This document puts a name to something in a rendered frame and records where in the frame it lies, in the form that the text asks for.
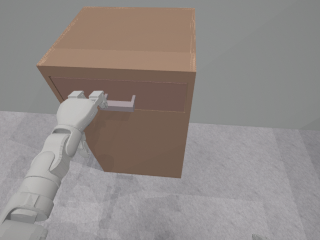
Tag robot left forearm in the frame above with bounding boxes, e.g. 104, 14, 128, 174
0, 124, 82, 226

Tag robot left hand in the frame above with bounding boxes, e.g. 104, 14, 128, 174
56, 91, 108, 158

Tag left robot upper arm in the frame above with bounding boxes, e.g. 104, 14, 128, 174
0, 219, 48, 240

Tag handle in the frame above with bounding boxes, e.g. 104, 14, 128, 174
99, 93, 136, 112

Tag drawer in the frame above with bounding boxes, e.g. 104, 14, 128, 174
50, 76, 187, 112

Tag cabinet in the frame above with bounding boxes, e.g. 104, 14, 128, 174
36, 6, 197, 179

